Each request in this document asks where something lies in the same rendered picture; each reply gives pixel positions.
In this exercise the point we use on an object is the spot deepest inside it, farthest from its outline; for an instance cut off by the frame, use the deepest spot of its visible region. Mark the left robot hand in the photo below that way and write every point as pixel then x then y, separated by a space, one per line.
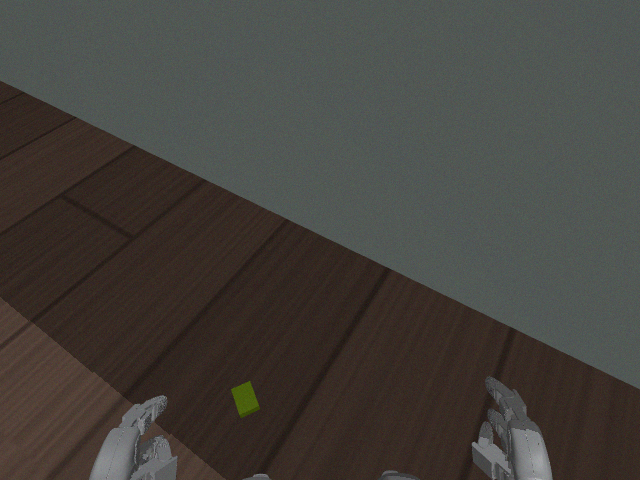
pixel 122 458

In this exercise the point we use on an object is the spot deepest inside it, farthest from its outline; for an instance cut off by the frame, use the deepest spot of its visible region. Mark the right robot hand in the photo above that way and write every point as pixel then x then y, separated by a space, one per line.
pixel 521 440

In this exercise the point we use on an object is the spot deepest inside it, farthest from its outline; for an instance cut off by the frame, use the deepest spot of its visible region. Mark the small box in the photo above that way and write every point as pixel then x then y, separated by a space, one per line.
pixel 245 399

